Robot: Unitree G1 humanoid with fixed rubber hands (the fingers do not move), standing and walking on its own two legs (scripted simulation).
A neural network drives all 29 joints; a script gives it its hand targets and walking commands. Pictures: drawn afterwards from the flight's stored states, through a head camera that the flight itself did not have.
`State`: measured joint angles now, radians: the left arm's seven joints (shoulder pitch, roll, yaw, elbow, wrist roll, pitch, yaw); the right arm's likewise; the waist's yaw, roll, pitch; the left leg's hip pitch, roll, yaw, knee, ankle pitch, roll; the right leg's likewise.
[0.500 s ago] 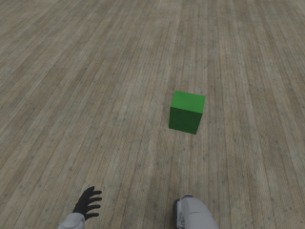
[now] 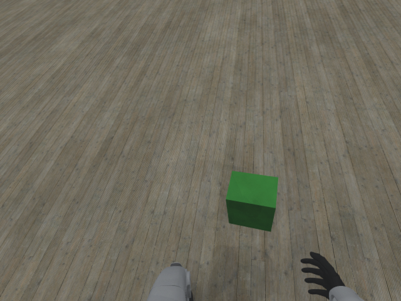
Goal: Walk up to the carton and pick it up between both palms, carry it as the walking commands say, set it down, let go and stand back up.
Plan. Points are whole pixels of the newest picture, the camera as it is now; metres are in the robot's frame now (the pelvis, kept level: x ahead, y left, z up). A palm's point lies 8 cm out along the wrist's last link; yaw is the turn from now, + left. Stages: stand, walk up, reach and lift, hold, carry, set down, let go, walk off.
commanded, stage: walk up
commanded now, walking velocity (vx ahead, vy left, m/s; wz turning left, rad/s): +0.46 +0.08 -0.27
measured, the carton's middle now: (251, 202) +0.63 -0.09 -0.65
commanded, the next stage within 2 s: none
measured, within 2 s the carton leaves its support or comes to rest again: neither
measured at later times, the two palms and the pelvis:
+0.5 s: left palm (130, 218) +0.32 +0.27 -0.14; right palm (351, 287) +0.17 -0.25 -0.12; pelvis +0.20 +0.03 -0.01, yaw -6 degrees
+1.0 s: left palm (168, 222) +0.31 +0.16 -0.13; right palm (365, 268) +0.22 -0.30 -0.17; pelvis +0.24 -0.07 -0.01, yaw -5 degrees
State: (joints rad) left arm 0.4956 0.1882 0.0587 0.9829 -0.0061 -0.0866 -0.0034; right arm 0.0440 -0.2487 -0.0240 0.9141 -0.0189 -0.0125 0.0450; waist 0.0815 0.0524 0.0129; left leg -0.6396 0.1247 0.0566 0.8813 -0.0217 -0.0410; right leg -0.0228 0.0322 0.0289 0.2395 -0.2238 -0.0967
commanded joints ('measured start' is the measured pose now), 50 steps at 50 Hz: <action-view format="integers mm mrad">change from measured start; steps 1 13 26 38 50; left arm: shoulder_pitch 122 122 -230 -271 -299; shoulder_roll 103 137 73 115 120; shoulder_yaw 0 12 -3 -24 -33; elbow -18 -26 -93 -23 2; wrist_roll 0 -13 36 34 16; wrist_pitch -7 11 111 30 73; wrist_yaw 16 62 -79 23 37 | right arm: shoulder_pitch -55 481 255 362 290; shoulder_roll -39 -273 -153 -31 31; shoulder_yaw -16 -91 -102 -59 -8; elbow -51 13 13 67 124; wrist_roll -7 -17 -15 20 11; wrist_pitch -6 -72 -35 43 53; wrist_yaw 1 -56 -47 -68 -77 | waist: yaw -3 -190 -96 -103 -101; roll -223 83 200 -263 -150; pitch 69 -469 -29 -64 32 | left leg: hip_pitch -166 1154 256 273 388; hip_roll -26 518 186 -29 -91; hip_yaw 38 -394 -41 -53 3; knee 0 -279 -707 -62 -342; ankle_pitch -5 1335 -332 -513 -342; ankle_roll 1 173 134 20 23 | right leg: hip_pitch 125 -454 -286 -95 -247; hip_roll -228 28 -83 -352 -251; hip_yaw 121 50 -145 113 99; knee -7 966 473 70 1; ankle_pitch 652 -447 67 539 -86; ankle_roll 26 82 138 2 -45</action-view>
